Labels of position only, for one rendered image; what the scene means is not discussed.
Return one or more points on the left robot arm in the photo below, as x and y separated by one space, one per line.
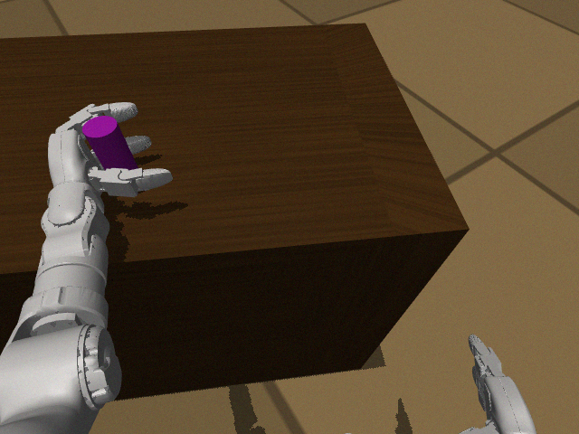
59 367

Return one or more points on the left robot hand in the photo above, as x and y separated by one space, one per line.
70 159

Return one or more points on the can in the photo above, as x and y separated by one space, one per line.
108 143

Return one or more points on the right robot hand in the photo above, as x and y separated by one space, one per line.
507 412

